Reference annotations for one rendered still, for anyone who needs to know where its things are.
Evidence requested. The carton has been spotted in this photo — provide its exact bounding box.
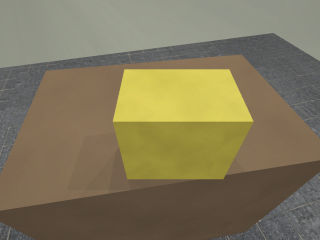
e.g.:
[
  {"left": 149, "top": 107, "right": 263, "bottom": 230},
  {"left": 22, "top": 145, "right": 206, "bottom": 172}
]
[{"left": 113, "top": 69, "right": 254, "bottom": 180}]

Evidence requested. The pedestal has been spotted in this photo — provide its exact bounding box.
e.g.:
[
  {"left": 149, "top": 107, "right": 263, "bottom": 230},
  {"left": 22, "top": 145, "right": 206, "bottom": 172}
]
[{"left": 0, "top": 54, "right": 320, "bottom": 240}]

